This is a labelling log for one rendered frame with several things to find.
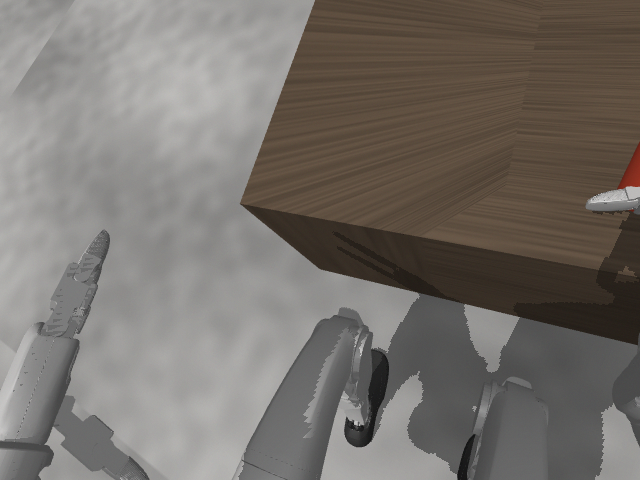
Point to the right robot hand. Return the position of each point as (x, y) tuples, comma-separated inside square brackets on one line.
[(616, 200)]

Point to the left robot arm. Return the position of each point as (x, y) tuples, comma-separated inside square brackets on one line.
[(23, 461)]

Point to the right robot foot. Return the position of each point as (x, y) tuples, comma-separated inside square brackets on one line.
[(462, 472)]

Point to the left robot foot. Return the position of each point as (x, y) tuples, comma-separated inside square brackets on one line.
[(360, 436)]

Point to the can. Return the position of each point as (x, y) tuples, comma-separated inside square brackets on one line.
[(631, 176)]

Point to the right robot arm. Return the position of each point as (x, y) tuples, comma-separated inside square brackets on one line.
[(626, 393)]

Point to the left robot hand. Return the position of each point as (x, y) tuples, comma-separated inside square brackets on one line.
[(32, 398)]

